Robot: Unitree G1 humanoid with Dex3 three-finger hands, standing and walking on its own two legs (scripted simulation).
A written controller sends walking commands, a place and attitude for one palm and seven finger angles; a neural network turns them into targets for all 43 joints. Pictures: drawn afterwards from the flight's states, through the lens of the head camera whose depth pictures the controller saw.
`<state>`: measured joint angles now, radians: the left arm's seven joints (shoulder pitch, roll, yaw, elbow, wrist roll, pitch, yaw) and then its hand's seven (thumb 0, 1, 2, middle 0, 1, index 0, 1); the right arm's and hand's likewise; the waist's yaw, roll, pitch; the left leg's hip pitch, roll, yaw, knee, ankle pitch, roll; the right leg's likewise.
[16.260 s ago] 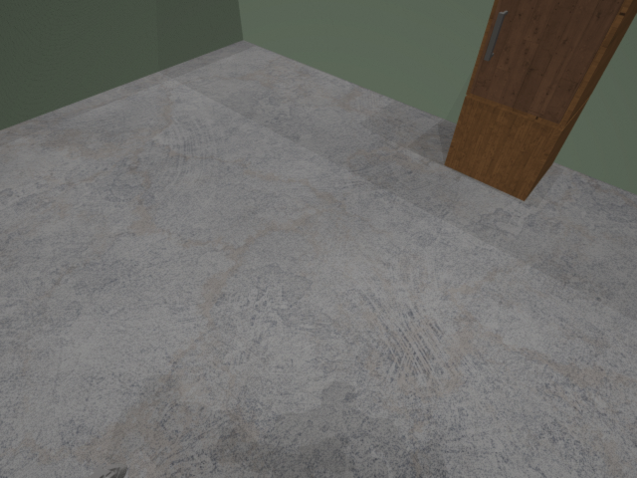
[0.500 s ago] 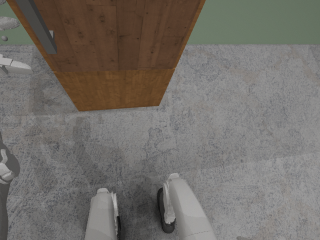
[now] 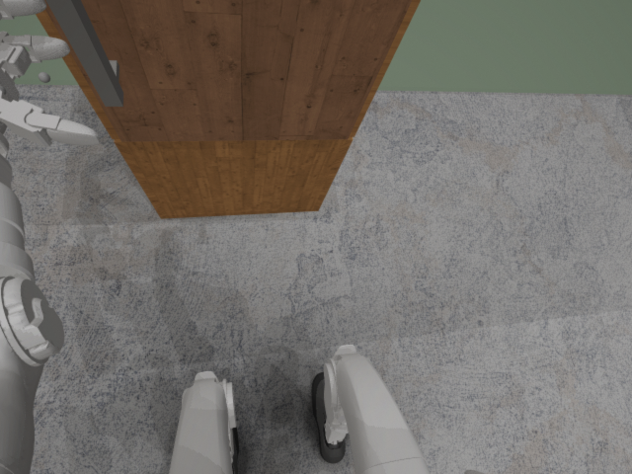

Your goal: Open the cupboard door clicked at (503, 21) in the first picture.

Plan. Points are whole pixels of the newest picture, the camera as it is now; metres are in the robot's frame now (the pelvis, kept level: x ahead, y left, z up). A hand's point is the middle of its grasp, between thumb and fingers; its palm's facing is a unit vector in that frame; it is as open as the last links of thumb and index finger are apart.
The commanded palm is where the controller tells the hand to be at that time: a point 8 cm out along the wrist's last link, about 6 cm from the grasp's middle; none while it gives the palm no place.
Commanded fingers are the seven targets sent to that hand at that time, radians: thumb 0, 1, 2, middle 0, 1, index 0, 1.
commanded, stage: slide the fingers in behind the handle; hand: left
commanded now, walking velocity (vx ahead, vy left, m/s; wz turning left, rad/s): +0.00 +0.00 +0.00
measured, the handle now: (87, 30) +0.59 +0.20 +0.06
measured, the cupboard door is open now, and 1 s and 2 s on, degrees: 0 0 0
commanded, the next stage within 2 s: close the thumb around the handle in 1.28 s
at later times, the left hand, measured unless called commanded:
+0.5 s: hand (91, 76) +0.54 +0.19 +0.05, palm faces +0.00 -1.00 -0.01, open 14.0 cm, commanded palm +0.52 +0.22 +0.04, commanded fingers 0.00 -0.50 0.30 -0.30 -1.20 -0.30 -1.20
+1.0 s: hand (114, 81) +0.54 +0.17 +0.05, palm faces +0.01 -1.00 -0.02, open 14.0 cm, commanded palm +0.52 +0.21 +0.04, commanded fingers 0.00 -0.50 0.30 -0.30 -1.20 -0.30 -1.20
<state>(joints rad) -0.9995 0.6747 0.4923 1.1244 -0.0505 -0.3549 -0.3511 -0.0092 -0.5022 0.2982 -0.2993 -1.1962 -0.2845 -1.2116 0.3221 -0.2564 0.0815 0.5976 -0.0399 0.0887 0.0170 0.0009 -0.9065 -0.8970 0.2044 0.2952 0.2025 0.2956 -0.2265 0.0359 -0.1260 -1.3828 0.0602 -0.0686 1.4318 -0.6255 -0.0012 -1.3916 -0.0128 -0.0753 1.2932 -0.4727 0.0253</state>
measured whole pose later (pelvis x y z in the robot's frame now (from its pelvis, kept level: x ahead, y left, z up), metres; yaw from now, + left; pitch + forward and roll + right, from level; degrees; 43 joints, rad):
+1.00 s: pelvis +0.00 +0.00 +0.00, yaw +1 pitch +31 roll -4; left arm -0.97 0.51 0.42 1.13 -0.03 -0.44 -0.21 -0.01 -0.50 0.30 -0.30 -1.20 -0.29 -1.20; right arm 0.32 -0.25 0.05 0.61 -0.05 0.08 0.03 0.00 -0.91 -0.90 0.20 0.30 0.20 0.30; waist -0.22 0.05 -0.14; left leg -1.34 0.05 -0.05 1.41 -0.62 -0.01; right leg -1.36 -0.02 -0.05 1.30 -0.48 0.02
